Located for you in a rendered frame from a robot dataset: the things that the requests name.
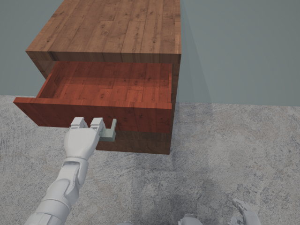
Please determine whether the cabinet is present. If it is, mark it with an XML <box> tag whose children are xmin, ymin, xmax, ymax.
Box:
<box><xmin>26</xmin><ymin>0</ymin><xmax>181</xmax><ymax>155</ymax></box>

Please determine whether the left robot hand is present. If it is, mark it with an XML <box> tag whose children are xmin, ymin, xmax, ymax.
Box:
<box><xmin>64</xmin><ymin>117</ymin><xmax>106</xmax><ymax>161</ymax></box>

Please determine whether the handle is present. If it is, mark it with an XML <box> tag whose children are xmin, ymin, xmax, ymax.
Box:
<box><xmin>68</xmin><ymin>119</ymin><xmax>117</xmax><ymax>142</ymax></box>

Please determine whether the right robot hand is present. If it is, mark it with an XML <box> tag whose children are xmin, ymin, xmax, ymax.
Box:
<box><xmin>227</xmin><ymin>198</ymin><xmax>262</xmax><ymax>225</ymax></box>

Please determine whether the drawer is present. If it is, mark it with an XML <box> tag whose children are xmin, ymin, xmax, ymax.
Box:
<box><xmin>13</xmin><ymin>61</ymin><xmax>172</xmax><ymax>133</ymax></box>

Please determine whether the left robot forearm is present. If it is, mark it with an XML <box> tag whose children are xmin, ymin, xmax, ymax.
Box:
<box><xmin>24</xmin><ymin>157</ymin><xmax>89</xmax><ymax>225</ymax></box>

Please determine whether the right robot shin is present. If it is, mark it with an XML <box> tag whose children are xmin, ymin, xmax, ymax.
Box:
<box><xmin>183</xmin><ymin>214</ymin><xmax>194</xmax><ymax>218</ymax></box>

